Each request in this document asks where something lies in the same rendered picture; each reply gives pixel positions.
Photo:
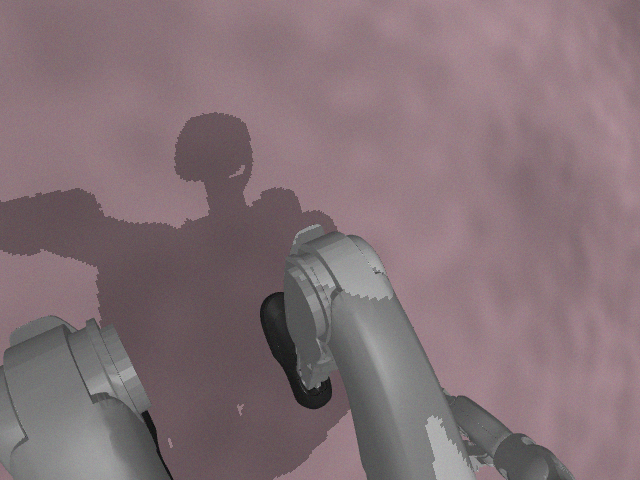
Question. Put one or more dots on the right robot hand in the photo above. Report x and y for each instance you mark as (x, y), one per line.
(484, 430)

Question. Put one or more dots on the right robot foot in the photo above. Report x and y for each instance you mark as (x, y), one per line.
(273, 321)

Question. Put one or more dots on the left robot foot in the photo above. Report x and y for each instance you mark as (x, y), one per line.
(153, 433)

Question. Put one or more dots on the right robot arm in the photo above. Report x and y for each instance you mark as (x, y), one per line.
(518, 457)

